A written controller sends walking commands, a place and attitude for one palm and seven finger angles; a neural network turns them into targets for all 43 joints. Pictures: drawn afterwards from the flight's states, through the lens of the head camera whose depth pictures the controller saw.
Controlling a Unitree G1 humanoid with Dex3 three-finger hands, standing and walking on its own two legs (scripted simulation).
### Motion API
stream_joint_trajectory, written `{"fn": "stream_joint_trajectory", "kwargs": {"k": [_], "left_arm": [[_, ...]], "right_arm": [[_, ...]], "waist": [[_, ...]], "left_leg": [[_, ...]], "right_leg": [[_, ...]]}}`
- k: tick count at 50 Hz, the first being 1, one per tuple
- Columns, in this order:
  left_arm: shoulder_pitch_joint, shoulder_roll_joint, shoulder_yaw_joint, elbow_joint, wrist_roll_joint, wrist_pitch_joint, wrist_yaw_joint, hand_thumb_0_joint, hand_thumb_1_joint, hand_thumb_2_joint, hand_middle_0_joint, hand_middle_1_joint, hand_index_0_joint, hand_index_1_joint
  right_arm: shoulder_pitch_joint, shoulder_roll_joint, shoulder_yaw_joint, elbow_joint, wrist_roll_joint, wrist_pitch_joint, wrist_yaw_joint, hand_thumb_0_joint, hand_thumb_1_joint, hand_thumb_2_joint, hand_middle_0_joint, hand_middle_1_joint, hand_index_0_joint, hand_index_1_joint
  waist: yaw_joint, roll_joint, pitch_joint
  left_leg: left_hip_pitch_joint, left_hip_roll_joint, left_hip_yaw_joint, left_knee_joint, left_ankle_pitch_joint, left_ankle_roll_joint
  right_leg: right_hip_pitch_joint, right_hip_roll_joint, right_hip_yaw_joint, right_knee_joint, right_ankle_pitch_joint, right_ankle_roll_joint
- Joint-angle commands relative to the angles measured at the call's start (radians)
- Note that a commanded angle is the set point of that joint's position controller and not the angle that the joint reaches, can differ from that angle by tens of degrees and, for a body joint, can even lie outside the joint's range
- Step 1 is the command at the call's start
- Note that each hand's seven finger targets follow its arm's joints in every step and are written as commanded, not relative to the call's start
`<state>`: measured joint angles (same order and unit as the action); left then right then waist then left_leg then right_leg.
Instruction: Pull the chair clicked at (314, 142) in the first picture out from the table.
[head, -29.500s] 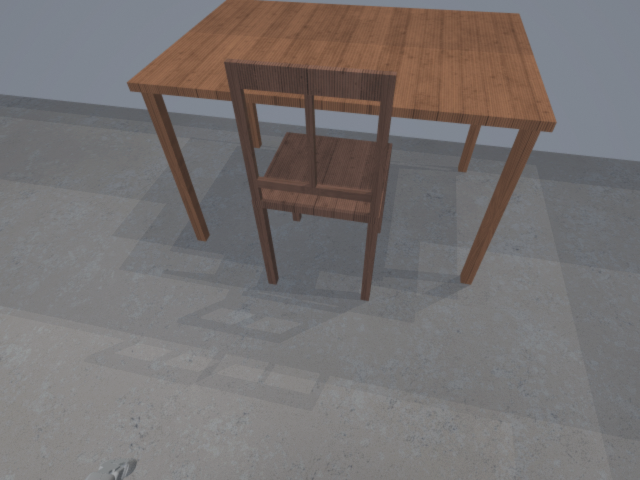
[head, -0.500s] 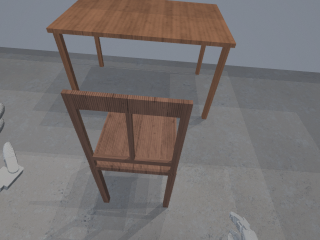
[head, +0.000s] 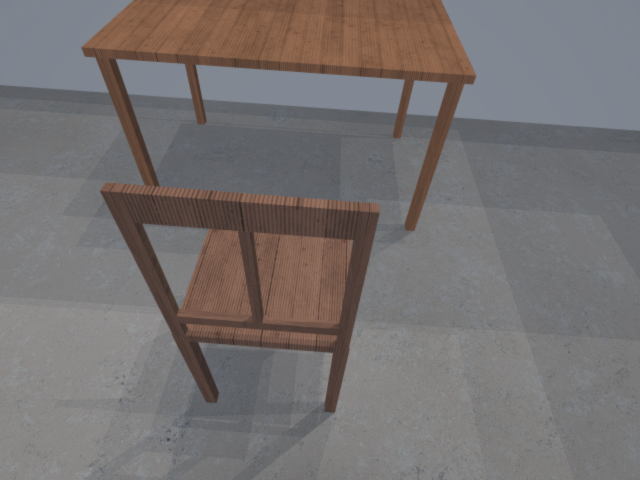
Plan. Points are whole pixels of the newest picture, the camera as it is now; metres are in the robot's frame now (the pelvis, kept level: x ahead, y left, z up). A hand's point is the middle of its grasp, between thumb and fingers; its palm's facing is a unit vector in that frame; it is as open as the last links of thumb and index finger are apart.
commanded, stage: let the arm hang, fingers relaxed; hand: left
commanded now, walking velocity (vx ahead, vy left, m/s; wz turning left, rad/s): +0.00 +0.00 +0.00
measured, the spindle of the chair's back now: (252, 279) +0.46 +0.14 -0.11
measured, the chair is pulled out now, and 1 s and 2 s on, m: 0.64 0.64 0.64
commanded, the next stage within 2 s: look to check the result in 0.62 s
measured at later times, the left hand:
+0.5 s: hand out of the picture -0.02 +0.15 -0.17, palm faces +0.02 -0.99 -0.16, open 7.4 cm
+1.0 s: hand out of the picture -0.01 +0.15 -0.17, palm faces +0.03 -0.98 -0.19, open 7.4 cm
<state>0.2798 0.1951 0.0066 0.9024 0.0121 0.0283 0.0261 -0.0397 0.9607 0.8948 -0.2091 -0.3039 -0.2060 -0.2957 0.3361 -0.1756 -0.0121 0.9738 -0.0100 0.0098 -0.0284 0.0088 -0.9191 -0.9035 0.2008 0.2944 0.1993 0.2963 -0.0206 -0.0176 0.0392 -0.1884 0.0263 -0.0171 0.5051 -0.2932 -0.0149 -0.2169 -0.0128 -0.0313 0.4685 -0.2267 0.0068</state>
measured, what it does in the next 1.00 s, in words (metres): stands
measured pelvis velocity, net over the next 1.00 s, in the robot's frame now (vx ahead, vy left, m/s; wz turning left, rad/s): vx -0.01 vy -0.01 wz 0.00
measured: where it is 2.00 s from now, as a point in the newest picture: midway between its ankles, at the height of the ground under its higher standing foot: outside the picture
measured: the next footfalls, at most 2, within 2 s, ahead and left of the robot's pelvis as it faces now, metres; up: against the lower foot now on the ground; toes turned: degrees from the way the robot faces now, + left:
none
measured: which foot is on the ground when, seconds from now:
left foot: down 0.00-1.00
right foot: down 0.00-1.00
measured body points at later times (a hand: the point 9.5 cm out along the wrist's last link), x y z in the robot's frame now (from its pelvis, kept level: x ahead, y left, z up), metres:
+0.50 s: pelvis -0.01 -0.01 +0.00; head +0.01 -0.01 +0.45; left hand -0.02 +0.20 -0.16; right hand -0.04 -0.22 -0.16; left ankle -0.01 +0.13 -0.74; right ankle +0.02 -0.13 -0.74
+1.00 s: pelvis -0.01 -0.01 +0.00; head +0.01 -0.02 +0.45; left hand -0.01 +0.21 -0.16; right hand -0.03 -0.21 -0.16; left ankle -0.01 +0.13 -0.74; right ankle +0.02 -0.13 -0.74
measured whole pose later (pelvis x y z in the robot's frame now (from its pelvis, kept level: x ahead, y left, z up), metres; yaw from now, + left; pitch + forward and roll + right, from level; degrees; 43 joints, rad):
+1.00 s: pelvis -0.01 -0.01 +0.00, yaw +0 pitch -1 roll +0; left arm 0.30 0.14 0.01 1.06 0.01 0.01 0.04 0.01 0.91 0.90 -0.20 -0.30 -0.20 -0.29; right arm 0.34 -0.10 0.00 1.07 -0.01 0.00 -0.03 0.01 -0.91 -0.90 0.20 0.29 0.20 0.30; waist 0.00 0.00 0.05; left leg -0.19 0.03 -0.02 0.46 -0.25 -0.03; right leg -0.24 -0.01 -0.03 0.47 -0.21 -0.01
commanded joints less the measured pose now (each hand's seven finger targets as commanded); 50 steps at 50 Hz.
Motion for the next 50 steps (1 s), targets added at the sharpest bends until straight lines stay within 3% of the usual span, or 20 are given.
{"fn": "stream_joint_trajectory", "kwargs": {"k": [1, 4, 5, 8, 11, 19, 20, 26, 28, 31, 34, 35, 39, 40, 44, 49, 50], "left_arm": [[0.043, 0.086, 0.011, -0.014, -0.001, -0.024, 0.005, 0.0, 0.9, 0.9, -0.2, -0.3, -0.2, -0.3], [0.044, 0.09, 0.009, 0.012, -0.003, -0.025, 0.005, 0.0, 0.9, 0.9, -0.2, -0.3, -0.2, -0.3], [0.047, 0.088, 0.007, 0.02, -0.004, -0.025, 0.006, 0.0, 0.9, 0.9, -0.2, -0.3, -0.2, -0.3], [0.059, 0.092, 0.008, 0.038, -0.005, -0.028, 0.008, 0.0, 0.9, 0.9, -0.2, -0.3, -0.2, -0.3], [0.069, 0.086, 0.005, 0.055, -0.006, -0.028, 0.01, 0.0, 0.9, 0.9, -0.2, -0.3, -0.2, -0.3], [0.094, 0.064, 0.007, 0.092, -0.005, -0.031, 0.014, 0.0, 0.9, 0.9, -0.2, -0.3, -0.2, -0.3], [0.093, 0.06, 0.005, 0.096, -0.004, -0.031, 0.014, 0.0, 0.9, 0.9, -0.2, -0.3, -0.2, -0.3], [0.104, 0.041, 0.006, 0.115, -0.003, -0.032, 0.016, 0.0, 0.9, 0.9, -0.2, -0.3, -0.2, -0.3], [0.108, 0.036, 0.007, 0.119, -0.003, -0.032, 0.016, 0.0, 0.9, 0.9, -0.2, -0.3, -0.2, -0.3], [0.104, 0.033, 0.006, 0.122, -0.003, -0.03, 0.015, 0.0, 0.9, 0.9, -0.2, -0.3, -0.2, -0.3], [0.1, 0.035, 0.008, 0.121, -0.003, -0.031, 0.015, 0.0, 0.9, 0.9, -0.2, -0.3, -0.2, -0.3], [0.098, 0.034, 0.007, 0.121, -0.003, -0.03, 0.014, 0.0, 0.9, 0.9, -0.2, -0.3, -0.2, -0.3], [0.098, 0.033, 0.011, 0.12, -0.003, -0.031, 0.015, 0.0, 0.9, 0.9, -0.2, -0.3, -0.2, -0.3], [0.095, 0.03, 0.009, 0.119, -0.003, -0.03, 0.015, 0.0, 0.9, 0.9, -0.2, -0.3, -0.2, -0.3], [0.097, 0.031, 0.011, 0.118, -0.003, -0.032, 0.016, 0.0, 0.9, 0.9, -0.2, -0.3, -0.2, -0.3], [0.097, 0.033, 0.011, 0.118, -0.003, -0.032, 0.016, 0.0, 0.9, 0.9, -0.2, -0.3, -0.2, -0.3], [0.096, 0.029, 0.01, 0.119, -0.003, -0.031, 0.015, 0.0, 0.9, 0.9, -0.2, -0.3, -0.2, -0.3]], "right_arm": [[0.047, -0.077, -0.013, -0.033, -0.004, -0.021, 0.006, 0.0, -0.9, -0.9, 0.2, 0.3, 0.2, 0.3], [0.079, -0.072, -0.011, -0.009, -0.004, -0.018, 0.007, 0.0, -0.9, -0.9, 0.2, 0.3, 0.2, 0.3], [0.077, -0.067, -0.01, 0.0, -0.003, -0.017, 0.006, 0.0, -0.9, -0.9, 0.2, 0.3, 0.2, 0.3], [0.094, -0.061, -0.007, 0.016, -0.002, -0.019, 0.008, 0.0, -0.9, -0.9, 0.2, 0.3, 0.2, 0.3], [0.092, -0.051, -0.005, 0.034, -0.002, -0.018, 0.006, 0.0, -0.9, -0.9, 0.2, 0.3, 0.2, 0.3], [0.105, -0.018, -0.003, 0.064, -0.001, -0.019, 0.002, 0.0, -0.9, -0.9, 0.2, 0.3, 0.2, 0.3], [0.104, -0.013, -0.003, 0.067, 0.001, -0.018, 0.0, 0.0, -0.9, -0.9, 0.2, 0.3, 0.2, 0.3], [0.105, -0.007, -0.001, 0.071, 0.001, -0.025, -0.007, 0.0, -0.9, -0.9, 0.2, 0.3, 0.2, 0.3], [0.104, -0.006, -0.003, 0.07, 0.001, -0.026, -0.007, 0.0, -0.9, -0.9, 0.2, 0.3, 0.2, 0.3], [0.102, -0.006, -0.004, 0.071, 0.0, -0.022, -0.008, 0.0, -0.9, -0.9, 0.2, 0.3, 0.2, 0.3], [0.109, -0.006, -0.005, 0.071, -0.001, -0.022, -0.006, 0.0, -0.9, -0.9, 0.2, 0.3, 0.2, 0.3], [0.107, -0.005, -0.004, 0.074, -0.001, -0.021, -0.007, 0.0, -0.9, -0.9, 0.2, 0.3, 0.2, 0.3], [0.108, -0.007, -0.004, 0.07, -0.001, -0.023, -0.006, 0.0, -0.9, -0.9, 0.2, 0.3, 0.2, 0.3], [0.105, -0.001, -0.005, 0.072, -0.001, -0.021, -0.007, 0.0, -0.9, -0.9, 0.2, 0.3, 0.2, 0.3], [0.106, -0.005, -0.004, 0.069, 0.0, -0.025, -0.007, 0.0, -0.9, -0.9, 0.2, 0.3, 0.2, 0.3], [0.107, -0.003, -0.003, 0.073, 0.0, -0.024, -0.007, 0.0, -0.9, -0.9, 0.2, 0.3, 0.2, 0.3], [0.099, 0.002, -0.003, 0.075, 0.0, -0.021, -0.008, 0.0, -0.9, -0.9, 0.2, 0.3, 0.2, 0.3]], "waist": [[0.022, 0.019, 0.054], [0.017, -0.041, 0.054], [0.019, -0.03, 0.073], [0.017, -0.054, 0.028], [0.018, -0.016, 0.042], [0.016, 0.006, 0.044], [0.016, 0.018, 0.067], [0.02, 0.063, 0.053], [0.021, 0.043, 0.037], [0.02, 0.043, 0.078], [0.019, 0.016, 0.054], [0.02, 0.038, 0.07], [0.021, 0.015, 0.045], [0.022, 0.029, 0.073], [0.022, 0.011, 0.034], [0.022, 0.015, 0.043], [0.024, 0.018, 0.075]], "left_leg": [[-0.09, 0.06, -0.067, -0.136, 0.099, 0.052], [-0.072, 0.049, -0.057, -0.132, 0.066, 0.052], [-0.074, 0.047, -0.053, -0.137, 0.054, 0.054], [-0.046, 0.043, -0.045, -0.12, 0.083, 0.052], [-0.043, 0.044, -0.04, -0.121, 0.082, 0.051], [-0.04, 0.044, -0.033, -0.117, 0.068, 0.048], [-0.05, 0.047, -0.036, -0.127, 0.069, 0.052], [-0.056, 0.058, -0.045, -0.133, 0.101, 0.052], [-0.046, 0.058, -0.044, -0.13, 0.096, 0.05], [-0.069, 0.057, -0.046, -0.139, 0.059, 0.051], [-0.062, 0.053, -0.045, -0.135, 0.054, 0.051], [-0.067, 0.055, -0.045, -0.143, 0.055, 0.053], [-0.063, 0.055, -0.048, -0.138, 0.056, 0.052], [-0.074, 0.056, -0.05, -0.147, 0.053, 0.054], [-0.056, 0.058, -0.051, -0.139, 0.086, 0.053], [-0.06, 0.057, -0.047, -0.137, 0.087, 0.052], [-0.068, 0.056, -0.047, -0.142, 0.07, 0.053]], "right_leg": [[0.021, -0.075, 0.071, -0.098, 0.056, -0.05], [-0.003, -0.08, 0.088, -0.121, -0.008, -0.051], [-0.016, -0.075, 0.089, -0.131, -0.024, -0.053], [-0.004, -0.084, 0.091, -0.125, -0.01, -0.051], [-0.021, -0.082, 0.095, -0.128, -0.013, -0.055], [-0.038, -0.081, 0.101, -0.133, -0.037, -0.06], [-0.041, -0.076, 0.095, -0.137, -0.026, -0.061], [-0.018, -0.078, 0.088, -0.114, 0.036, -0.061], [-0.015, -0.08, 0.086, -0.113, 0.033, -0.059], [-0.034, -0.076, 0.088, -0.124, -0.001, -0.061], [-0.026, -0.079, 0.088, -0.125, -0.019, -0.059], [-0.028, -0.072, 0.086, -0.127, -0.012, -0.061], [-0.021, -0.079, 0.085, -0.118, -0.015, -0.058], [-0.028, -0.072, 0.082, -0.124, -0.011, -0.062], [-0.009, -0.079, 0.078, -0.107, 0.025, -0.057], [-0.011, -0.081, 0.079, -0.109, 0.024, -0.058], [-0.026, -0.074, 0.083, -0.121, 0.011, -0.062]]}}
